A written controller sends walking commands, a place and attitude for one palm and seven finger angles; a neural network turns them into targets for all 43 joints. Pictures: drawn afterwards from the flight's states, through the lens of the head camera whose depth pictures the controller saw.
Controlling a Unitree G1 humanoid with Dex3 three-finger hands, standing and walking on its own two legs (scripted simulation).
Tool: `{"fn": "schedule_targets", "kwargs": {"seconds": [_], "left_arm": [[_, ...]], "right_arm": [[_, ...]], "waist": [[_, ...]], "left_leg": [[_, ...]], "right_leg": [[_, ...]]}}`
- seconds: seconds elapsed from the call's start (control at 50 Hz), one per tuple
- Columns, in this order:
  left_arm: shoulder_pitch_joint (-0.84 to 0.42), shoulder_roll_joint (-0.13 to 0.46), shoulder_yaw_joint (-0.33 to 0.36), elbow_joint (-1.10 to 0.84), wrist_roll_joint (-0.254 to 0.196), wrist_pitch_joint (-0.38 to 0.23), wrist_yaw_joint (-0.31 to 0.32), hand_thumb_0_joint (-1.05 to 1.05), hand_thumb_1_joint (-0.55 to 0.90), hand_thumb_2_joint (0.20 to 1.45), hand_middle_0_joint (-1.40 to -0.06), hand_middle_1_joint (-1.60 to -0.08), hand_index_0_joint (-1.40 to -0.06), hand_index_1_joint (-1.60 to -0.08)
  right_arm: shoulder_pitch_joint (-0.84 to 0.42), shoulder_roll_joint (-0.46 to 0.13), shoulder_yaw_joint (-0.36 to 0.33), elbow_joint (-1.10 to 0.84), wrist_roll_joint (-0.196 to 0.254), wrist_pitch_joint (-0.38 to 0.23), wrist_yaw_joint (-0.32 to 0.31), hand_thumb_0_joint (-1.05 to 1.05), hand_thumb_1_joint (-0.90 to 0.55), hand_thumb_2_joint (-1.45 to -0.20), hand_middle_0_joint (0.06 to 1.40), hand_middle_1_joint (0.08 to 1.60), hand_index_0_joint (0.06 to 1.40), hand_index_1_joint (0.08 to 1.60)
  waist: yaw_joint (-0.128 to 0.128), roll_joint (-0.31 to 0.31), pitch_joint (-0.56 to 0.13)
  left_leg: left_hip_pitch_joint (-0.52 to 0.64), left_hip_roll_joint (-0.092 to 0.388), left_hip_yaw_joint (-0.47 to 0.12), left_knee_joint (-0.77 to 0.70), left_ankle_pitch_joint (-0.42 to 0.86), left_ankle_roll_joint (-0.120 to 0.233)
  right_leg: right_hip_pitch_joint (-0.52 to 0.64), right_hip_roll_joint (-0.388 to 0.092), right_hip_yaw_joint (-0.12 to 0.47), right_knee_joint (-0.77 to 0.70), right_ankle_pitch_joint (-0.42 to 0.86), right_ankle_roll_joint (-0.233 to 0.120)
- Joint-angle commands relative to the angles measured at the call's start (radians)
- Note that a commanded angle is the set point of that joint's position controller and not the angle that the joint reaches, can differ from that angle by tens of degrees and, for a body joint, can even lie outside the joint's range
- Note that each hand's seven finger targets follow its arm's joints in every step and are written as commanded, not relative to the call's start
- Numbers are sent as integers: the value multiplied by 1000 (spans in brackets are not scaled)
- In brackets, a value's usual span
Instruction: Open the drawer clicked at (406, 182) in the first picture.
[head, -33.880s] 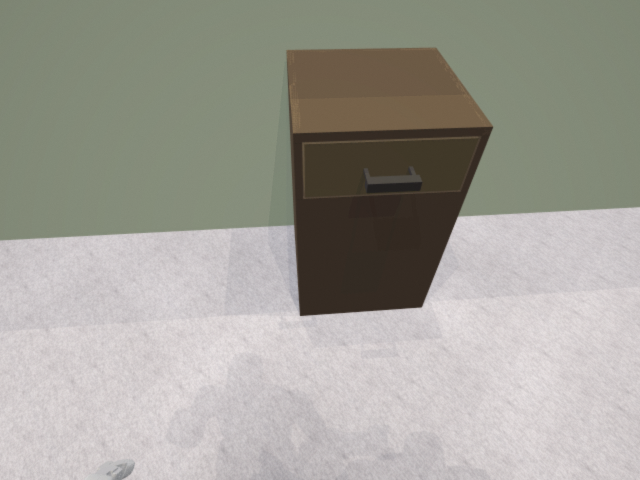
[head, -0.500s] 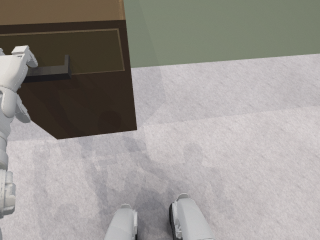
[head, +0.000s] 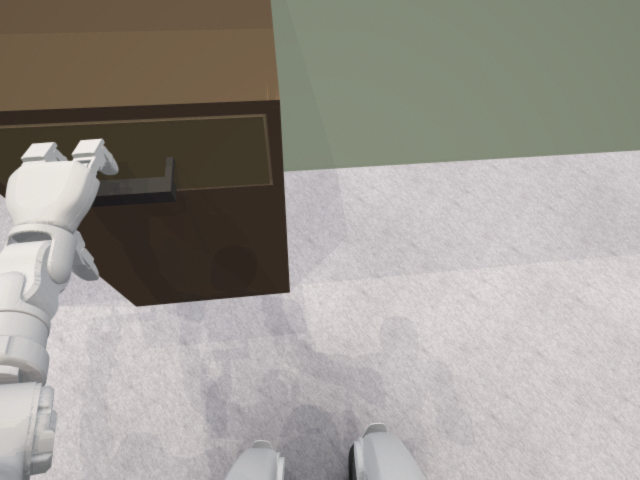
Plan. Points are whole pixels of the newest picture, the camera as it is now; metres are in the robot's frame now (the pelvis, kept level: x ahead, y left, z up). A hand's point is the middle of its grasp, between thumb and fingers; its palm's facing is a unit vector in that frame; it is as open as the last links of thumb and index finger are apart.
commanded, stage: re-aim the fingers above the handle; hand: left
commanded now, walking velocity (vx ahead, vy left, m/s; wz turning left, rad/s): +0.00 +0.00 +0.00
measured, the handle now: (130, 178) +0.53 +0.29 -0.04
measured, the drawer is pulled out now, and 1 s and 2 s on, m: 0.00 0.00 0.00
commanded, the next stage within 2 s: lower the fingers behind the handle in 1.88 s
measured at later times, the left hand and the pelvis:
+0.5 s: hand (76, 212) +0.44 +0.32 +0.01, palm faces -0.03 +0.01 -1.00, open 13.8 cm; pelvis -0.02 +0.00 +0.00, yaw -1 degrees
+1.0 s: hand (67, 209) +0.44 +0.33 +0.01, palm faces -0.11 +0.02 -0.99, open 13.8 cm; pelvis -0.02 -0.01 +0.00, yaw -1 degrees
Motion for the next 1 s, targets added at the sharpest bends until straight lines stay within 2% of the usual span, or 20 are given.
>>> {"fn": "schedule_targets", "kwargs": {"seconds": [0.0,0.06,0.12,0.16,0.2,0.28,0.3,0.38,0.42,0.5,0.52,0.62,0.7,0.76,0.78,0.82,0.84,0.9,0.96,0.98], "left_arm": [[-346,362,100,-114,-14,99,79,0,-500,300,-300,-1200,-300,-1200],[-377,335,44,-113,-18,144,44,0,-500,300,-300,-1200,-300,-1200],[-417,282,-12,-167,-43,125,-18,0,-500,300,-300,-1200,-300,-1200],[-421,249,-38,-161,-54,97,-56,0,-500,300,-300,-1200,-300,-1200],[-451,274,-21,-128,-62,66,-77,0,-500,300,-300,-1200,-300,-1200],[-439,349,46,-103,-23,16,-41,0,-500,300,-300,-1200,-300,-1200],[-412,377,81,-102,-23,14,-29,0,-500,300,-300,-1200,-300,-1200],[-359,384,87,-43,-4,55,31,0,-500,300,-300,-1200,-300,-1200],[-357,420,111,-48,-6,78,42,0,-500,300,-300,-1200,-300,-1200],[-419,413,81,-49,-27,103,15,0,-500,300,-300,-1200,-300,-1200],[-439,433,83,-61,-21,97,6,0,-500,300,-300,-1200,-300,-1200],[-557,324,-13,-146,-22,25,-23,0,-500,300,-300,-1200,-300,-1200],[-527,339,22,-103,-32,21,-11,0,-500,300,-300,-1200,-300,-1200],[-462,354,35,-17,-22,66,10,0,-500,300,-300,-1200,-300,-1200],[-434,387,59,4,-20,85,12,0,-500,300,-300,-1200,-300,-1200],[-481,477,84,50,-4,121,14,0,-500,300,-300,-1200,-300,-1200],[-476,472,76,60,-4,135,11,0,-500,300,-300,-1200,-300,-1200],[-464,475,81,23,-6,126,-16,0,-500,300,-300,-1200,-300,-1200],[-444,447,72,-39,-23,77,-57,0,-500,300,-300,-1200,-300,-1200],[-441,402,45,-61,-30,58,-70,0,-500,300,-300,-1200,-300,-1200]], "right_arm": [[153,-187,-53,-44,3,7,0,0,-900,-900,200,300,200,300],[160,-189,-55,-54,13,8,-9,0,-900,-900,200,300,200,300],[171,-179,-62,-53,19,-3,-28,0,-900,-900,200,300,200,300],[168,-174,-62,-46,22,-12,-41,0,-900,-900,200,300,200,300],[166,-178,-56,-30,23,-17,-52,0,-900,-900,200,300,200,300],[148,-180,-45,-27,16,-21,-45,0,-900,-900,200,300,200,300],[143,-184,-44,-27,12,-17,-36,0,-900,-900,200,300,200,300],[134,-189,-39,-51,9,-11,-15,0,-900,-900,200,300,200,300],[142,-196,-39,-59,10,-8,-9,0,-900,-900,200,300,200,300],[156,-205,-45,-58,18,-11,-20,0,-900,-900,200,300,200,300],[161,-208,-45,-52,21,-13,-26,0,-900,-900,200,300,200,300],[178,-191,-61,-25,20,-49,-52,0,-900,-900,200,300,200,300],[183,-192,-57,-7,14,-52,-46,0,-900,-900,200,300,200,300],[171,-189,-38,-17,14,-39,-30,0,-900,-900,200,300,200,300],[171,-196,-36,-20,13,-32,-25,0,-900,-900,200,300,200,300],[156,-206,-18,-33,17,-16,-25,0,-900,-900,200,300,200,300],[155,-204,-16,-43,19,-13,-25,0,-900,-900,200,300,200,300],[153,-206,-21,-60,19,-13,-26,0,-900,-900,200,300,200,300],[171,-200,-35,-63,19,-24,-36,0,-900,-900,200,300,200,300],[177,-194,-41,-60,20,-30,-40,0,-900,-900,200,300,200,300]], "waist": [[21,121,-470],[1,109,-498],[-31,103,-527],[-49,67,-470],[-57,43,-387],[-12,131,-353],[13,165,-368],[26,139,-380],[36,117,-435],[-6,49,-470],[-9,59,-481],[-67,128,-485],[-45,151,-444],[-19,142,-379],[-2,127,-383],[-9,103,-356],[-5,85,-355],[5,98,-436],[-6,85,-522],[-17,93,-533]], "left_leg": [[233,-1,39,-117,668,-20],[281,2,40,-141,644,-15],[336,10,32,-150,659,-8],[319,9,30,-157,590,-2],[262,7,26,-163,502,3],[215,0,21,-155,467,-8],[219,-1,24,-149,491,-12],[170,-6,33,-140,483,-15],[166,-8,40,-140,497,-12],[152,-6,46,-142,446,3],[159,-5,42,-147,440,3],[262,8,13,-137,431,-5],[263,6,8,-132,457,-15],[203,0,21,-143,455,-13],[188,-3,26,-147,457,-12],[111,-13,38,-145,414,0],[94,-16,42,-151,398,3],[130,-12,47,-148,424,3],[167,-6,48,-126,478,7],[186,-2,45,-122,495,5]], "right_leg": [[343,27,-60,-28,402,-63],[368,27,-61,-62,394,-56],[384,24,-54,-93,404,-49],[365,25,-53,-112,362,-48],[336,23,-49,-116,314,-55],[265,24,-54,-79,246,-71],[263,25,-55,-66,249,-76],[268,28,-61,-44,253,-72],[320,27,-57,-36,288,-66],[371,22,-41,-59,304,-53],[370,20,-39,-60,300,-50],[239,21,-51,-76,223,-55],[203,24,-60,-70,210,-66],[222,25,-65,-67,218,-66],[249,24,-63,-65,233,-66],[283,21,-49,-62,243,-59],[311,21,-47,-66,245,-58],[353,21,-41,-60,280,-59],[387,20,-32,-53,346,-51],[378,22,-34,-53,355,-51]]}}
